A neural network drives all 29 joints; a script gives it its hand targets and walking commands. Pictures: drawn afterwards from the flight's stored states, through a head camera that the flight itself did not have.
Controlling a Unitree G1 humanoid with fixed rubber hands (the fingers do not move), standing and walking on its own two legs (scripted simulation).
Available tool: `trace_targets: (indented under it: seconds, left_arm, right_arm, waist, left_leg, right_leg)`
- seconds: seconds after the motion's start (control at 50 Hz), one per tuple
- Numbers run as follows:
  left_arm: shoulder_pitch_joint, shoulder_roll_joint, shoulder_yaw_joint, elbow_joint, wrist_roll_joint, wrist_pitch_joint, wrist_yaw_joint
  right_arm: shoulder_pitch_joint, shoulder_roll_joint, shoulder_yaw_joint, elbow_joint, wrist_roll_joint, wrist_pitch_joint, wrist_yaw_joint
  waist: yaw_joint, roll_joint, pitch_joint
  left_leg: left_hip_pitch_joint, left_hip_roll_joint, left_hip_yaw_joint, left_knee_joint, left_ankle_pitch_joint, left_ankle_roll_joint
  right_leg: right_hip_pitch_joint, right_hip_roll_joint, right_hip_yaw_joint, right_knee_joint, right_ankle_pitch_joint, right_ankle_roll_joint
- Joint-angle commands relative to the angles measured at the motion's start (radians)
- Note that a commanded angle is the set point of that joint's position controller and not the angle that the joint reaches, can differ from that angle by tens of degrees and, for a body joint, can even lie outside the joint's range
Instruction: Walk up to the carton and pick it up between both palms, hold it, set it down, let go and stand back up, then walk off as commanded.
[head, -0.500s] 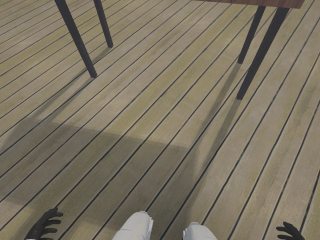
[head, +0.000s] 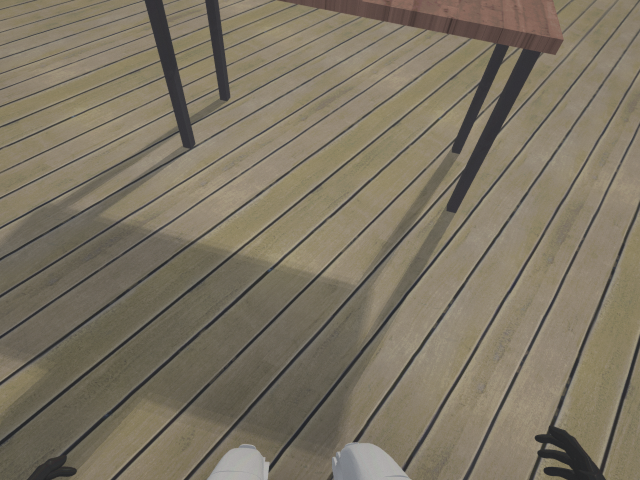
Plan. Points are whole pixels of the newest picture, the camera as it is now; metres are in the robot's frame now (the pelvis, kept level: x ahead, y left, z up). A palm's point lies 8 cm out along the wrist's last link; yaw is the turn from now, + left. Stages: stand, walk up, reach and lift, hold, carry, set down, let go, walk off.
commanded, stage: walk off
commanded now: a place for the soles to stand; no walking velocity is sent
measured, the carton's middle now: out of the picture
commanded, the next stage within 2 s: none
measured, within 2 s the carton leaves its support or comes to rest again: neither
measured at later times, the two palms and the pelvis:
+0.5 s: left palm out of the picture -0.07 +0.33 -0.07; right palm out of the picture -0.08 -0.33 -0.09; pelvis -0.19 -0.01 +0.00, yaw +2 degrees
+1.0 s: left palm out of the picture -0.24 +0.32 -0.04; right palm out of the picture -0.23 -0.34 -0.08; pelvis -0.36 -0.01 +0.01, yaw +3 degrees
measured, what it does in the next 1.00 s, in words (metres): walks backwards: right foot, then left foot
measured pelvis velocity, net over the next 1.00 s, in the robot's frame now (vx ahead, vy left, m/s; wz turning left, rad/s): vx -0.36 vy -0.01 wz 0.05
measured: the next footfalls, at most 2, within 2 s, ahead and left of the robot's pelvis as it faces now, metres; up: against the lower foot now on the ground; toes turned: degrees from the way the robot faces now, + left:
right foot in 0.08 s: +0.01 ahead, -0.14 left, +0.00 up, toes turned +5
left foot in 0.42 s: -0.14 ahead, +0.12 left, +0.00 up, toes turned -2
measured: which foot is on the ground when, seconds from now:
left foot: down 0.00-0.12, up 0.14-0.40, down 0.42-0.72, up 0.74-1.00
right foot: up 0.00-0.06, down 0.08-0.44, up 0.46-0.70, down 0.72-1.00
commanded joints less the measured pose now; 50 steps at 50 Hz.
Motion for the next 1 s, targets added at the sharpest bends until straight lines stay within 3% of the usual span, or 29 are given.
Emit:
trace_targets:
  seconds: [0.0, 0.02, 0.06, 0.08, 0.1, 0.12, 0.16, 0.2, 0.26, 0.32, 0.36, 0.4, 0.42, 0.44, 0.46, 0.5, 0.56, 0.62, 0.64, 0.68, 0.7, 0.72, 0.74, 0.76, 0.78, 0.8, 0.84, 0.94, 0.98]
  left_arm:
    - [0.002, 0.148, 0.034, -0.064, 0.004, -0.033, -0.009]
    - [0.065, 0.112, 0.034, -0.061, 0.007, -0.034, -0.012]
    - [0.087, 0.116, 0.040, -0.030, 0.015, -0.044, -0.009]
    - [0.093, 0.163, 0.045, -0.035, 0.023, -0.041, -0.009]
    - [-0.009, 0.284, 0.064, -0.054, 0.029, -0.041, -0.005]
    - [-0.016, 0.323, 0.064, -0.060, 0.044, -0.047, -0.005]
    - [-0.075, 0.228, 0.044, -0.095, 0.032, -0.058, 0.020]
    - [-0.163, 0.194, 0.050, -0.119, 0.024, -0.052, 0.022]
    - [-0.097, 0.163, 0.055, -0.129, 0.017, -0.047, 0.029]
    - [-0.032, 0.181, 0.053, -0.111, 0.027, -0.036, 0.023]
    - [-0.040, 0.189, 0.048, -0.092, 0.020, -0.031, 0.016]
    - [-0.074, 0.153, 0.026, -0.088, -0.003, -0.024, 0.020]
    - [-0.125, 0.146, 0.025, -0.116, -0.017, -0.026, 0.018]
    - [-0.183, 0.159, 0.053, -0.109, -0.009, -0.026, 0.028]
    - [-0.181, 0.198, 0.057, -0.114, -0.006, -0.029, 0.039]
    - [-0.127, 0.189, 0.055, -0.077, -0.004, -0.035, 0.030]
    - [-0.024, 0.184, 0.049, -0.061, -0.011, -0.034, 0.014]
    - [-0.093, 0.147, 0.041, -0.079, 0.004, -0.042, 0.008]
    - [-0.043, 0.137, 0.047, -0.055, 0.003, -0.044, 0.004]
    - [0.035, 0.110, 0.030, -0.021, -0.003, -0.055, 0.012]
    - [0.011, 0.179, 0.053, -0.030, 0.013, -0.057, 0.014]
    - [-0.069, 0.266, 0.070, -0.082, 0.037, -0.061, 0.014]
    - [-0.091, 0.297, 0.064, -0.077, 0.045, -0.058, 0.023]
    - [-0.059, 0.299, 0.056, -0.057, 0.032, -0.068, 0.033]
    - [-0.098, 0.239, 0.051, -0.083, 0.016, -0.066, 0.035]
    - [-0.127, 0.220, 0.064, -0.094, 0.021, -0.064, 0.038]
    - [-0.117, 0.226, 0.072, -0.122, 0.031, -0.060, 0.047]
    - [0.028, 0.213, 0.071, -0.114, 0.039, -0.056, 0.053]
    - [-0.045, 0.234, 0.083, -0.124, 0.038, -0.051, 0.046]
  right_arm:
    - [-0.003, -0.243, -0.085, -0.081, -0.001, -0.007, 0.002]
    - [-0.036, -0.269, -0.095, -0.085, 0.002, -0.002, 0.000]
    - [0.029, -0.229, -0.079, -0.079, 0.020, 0.005, 0.008]
    - [0.063, -0.173, -0.063, -0.065, 0.016, 0.005, 0.011]
    - [-0.032, -0.217, -0.074, -0.097, 0.012, 0.001, 0.003]
    - [-0.084, -0.244, -0.093, -0.097, 0.002, -0.002, -0.016]
    - [-0.015, -0.241, -0.086, -0.056, 0.020, -0.006, -0.008]
    - [0.091, -0.271, -0.082, -0.048, 0.029, -0.005, 0.008]
    - [0.103, -0.242, -0.061, -0.030, 0.032, -0.002, 0.016]
    - [0.101, -0.235, -0.063, -0.033, 0.029, -0.007, 0.021]
    - [0.200, -0.238, -0.066, 0.007, 0.031, -0.009, 0.027]
    - [0.203, -0.228, -0.071, -0.002, 0.017, -0.024, 0.022]
    - [0.193, -0.322, -0.092, -0.019, 0.013, -0.022, 0.028]
    - [0.191, -0.386, -0.107, -0.017, 0.007, -0.015, 0.023]
    - [0.132, -0.368, -0.091, -0.056, -0.009, -0.021, 0.020]
    - [-0.007, -0.303, -0.076, -0.072, -0.009, -0.017, 0.006]
    - [-0.046, -0.281, -0.084, -0.078, -0.007, -0.019, -0.002]
    - [0.021, -0.265, -0.090, -0.072, -0.008, -0.009, 0.005]
    - [0.000, -0.261, -0.093, -0.085, -0.004, -0.003, -0.001]
    - [0.000, -0.227, -0.085, -0.073, 0.015, 0.011, 0.014]
    - [0.063, -0.196, -0.075, -0.076, 0.016, 0.013, 0.018]
    - [0.064, -0.186, -0.065, -0.106, 0.021, 0.005, 0.009]
    - [-0.020, -0.252, -0.086, -0.100, 0.010, 0.013, -0.005]
    - [-0.051, -0.279, -0.097, -0.103, 0.022, 0.011, -0.001]
    - [0.045, -0.287, -0.096, -0.094, 0.011, 0.010, 0.001]
    - [0.057, -0.282, -0.094, -0.107, 0.018, 0.014, 0.007]
    - [0.093, -0.296, -0.086, -0.133, 0.013, 0.030, 0.029]
    - [0.086, -0.242, -0.056, -0.154, 0.021, 0.032, 0.044]
    - [0.202, -0.235, -0.052, -0.118, 0.026, 0.019, 0.047]
  waist:
    - [-0.050, 0.312, -0.142]
    - [-0.003, 0.335, -0.128]
    - [-0.010, 0.158, -0.187]
    - [-0.015, -0.043, -0.201]
    - [0.027, -0.184, -0.207]
    - [0.040, -0.126, -0.170]
    - [0.000, 0.034, -0.113]
    - [-0.010, -0.140, -0.123]
    - [0.028, -0.092, -0.127]
    - [0.055, -0.242, -0.189]
    - [0.003, -0.221, -0.259]
    - [-0.059, -0.130, -0.216]
    - [-0.100, 0.159, -0.202]
    - [-0.119, 0.311, -0.134]
    - [-0.104, 0.266, -0.132]
    - [-0.042, 0.092, -0.111]
    - [-0.034, 0.284, -0.100]
    - [-0.077, 0.291, -0.080]
    - [-0.047, 0.267, -0.151]
    - [-0.015, 0.214, -0.227]
    - [-0.013, -0.014, -0.212]
    - [0.008, -0.259, -0.185]
    - [0.042, -0.196, -0.156]
    - [0.037, -0.067, -0.161]
    - [0.003, -0.075, -0.158]
    - [-0.004, -0.144, -0.168]
    - [0.009, -0.061, -0.159]
    - [0.052, -0.128, -0.216]
    - [-0.002, -0.166, -0.247]
  left_leg:
    - [0.128, 0.244, -0.315, -0.290, 0.310, 0.243]
    - [0.075, 0.246, -0.290, -0.259, 0.341, 0.229]
    - [-0.054, 0.140, -0.208, -0.165, 0.189, 0.127]
    - [-0.192, 0.005, -0.108, 0.024, -0.035, 0.074]
    - [-0.142, -0.139, -0.062, 0.238, -0.318, 0.037]
    - [-0.084, -0.143, -0.195, 0.390, -0.327, 0.015]
    - [-0.139, -0.124, -0.204, 0.473, -0.219, 0.023]
    - [-0.146, -0.115, -0.202, 0.448, -0.143, 0.024]
    - [-0.172, -0.108, -0.171, 0.331, -0.133, -0.007]
    - [-0.104, -0.074, -0.088, 0.022, -0.264, 0.002]
    - [0.057, -0.082, -0.037, -0.123, -0.237, 0.025]
    - [0.191, -0.029, -0.047, -0.382, -0.009, 0.051]
    - [0.179, 0.142, -0.329, -0.377, 0.031, 0.157]
    - [0.020, 0.316, -0.587, -0.460, 0.120, 0.315]
    - [-0.032, 0.331, -0.632, -0.458, 0.203, 0.332]
    - [-0.019, 0.284, -0.429, -0.419, 0.245, 0.268]
    - [0.033, 0.263, -0.353, -0.352, 0.340, 0.252]
    - [0.064, 0.237, -0.392, -0.337, 0.347, 0.247]
    - [0.102, 0.237, -0.364, -0.267, 0.455, 0.243]
    - [0.116, 0.110, -0.198, -0.111, 0.405, 0.126]
    - [-0.078, -0.043, -0.143, 0.036, 0.115, 0.070]
    - [-0.162, -0.181, -0.077, 0.207, -0.282, 0.032]
    - [-0.068, -0.152, -0.211, 0.362, -0.315, 0.027]
    - [-0.073, -0.132, -0.216, 0.464, -0.265, 0.011]
    - [-0.127, -0.128, -0.191, 0.470, -0.197, 0.013]
    - [-0.131, -0.105, -0.163, 0.448, -0.165, 0.026]
    - [-0.109, -0.081, -0.141, 0.508, -0.132, 0.031]
    - [-0.139, -0.117, -0.073, 0.212, -0.256, 0.043]
    - [0.019, -0.093, -0.013, 0.020, -0.297, 0.066]
  right_leg:
    - [0.005, -0.093, -0.024, -0.328, -0.049, -0.011]
    - [0.102, -0.104, -0.051, -0.538, -0.028, -0.025]
    - [0.294, -0.085, -0.047, -0.709, 0.147, -0.030]
    - [0.337, -0.253, 0.244, -0.828, 0.166, -0.109]
    - [0.095, -0.507, 0.601, -0.914, 0.326, -0.286]
    - [-0.030, -0.535, 0.714, -0.948, 0.325, -0.346]
    - [0.022, -0.433, 0.404, -0.829, 0.407, -0.273]
    - [0.058, -0.372, 0.306, -0.811, 0.172, -0.249]
    - [0.188, -0.387, 0.299, -0.788, 0.236, -0.252]
    - [0.307, -0.365, 0.300, -0.789, 0.298, -0.228]
    - [0.304, -0.352, 0.256, -0.754, 0.402, -0.193]
    - [0.104, -0.278, 0.155, -0.588, 0.461, -0.100]
    - [-0.076, -0.105, 0.028, -0.449, 0.145, -0.011]
    - [-0.036, -0.008, -0.091, -0.217, 0.003, -0.003]
    - [-0.011, -0.043, 0.036, -0.035, -0.058, -0.020]
    - [-0.045, -0.025, 0.064, 0.100, -0.012, -0.030]
    - [-0.030, -0.076, 0.028, 0.002, 0.012, -0.006]
    - [-0.024, -0.120, -0.010, -0.281, -0.078, -0.029]
    - [0.073, -0.120, -0.001, -0.416, -0.060, -0.045]
    - [0.248, -0.129, -0.058, -0.740, 0.302, -0.043]
    - [0.315, -0.273, 0.182, -0.801, 0.381, -0.081]
    - [0.188, -0.518, 0.463, -0.883, 0.470, -0.245]
    - [0.023, -0.579, 0.608, -0.928, 0.453, -0.363]
    - [0.061, -0.530, 0.496, -0.885, 0.540, -0.349]
    - [0.133, -0.464, 0.338, -0.835, 0.512, -0.277]
    - [0.135, -0.446, 0.306, -0.811, 0.420, -0.264]
    - [0.116, -0.442, 0.299, -0.803, 0.351, -0.284]
    - [0.319, -0.390, 0.334, -0.814, 0.342, -0.244]
    - [0.267, -0.361, 0.191, -0.795, 0.306, -0.213]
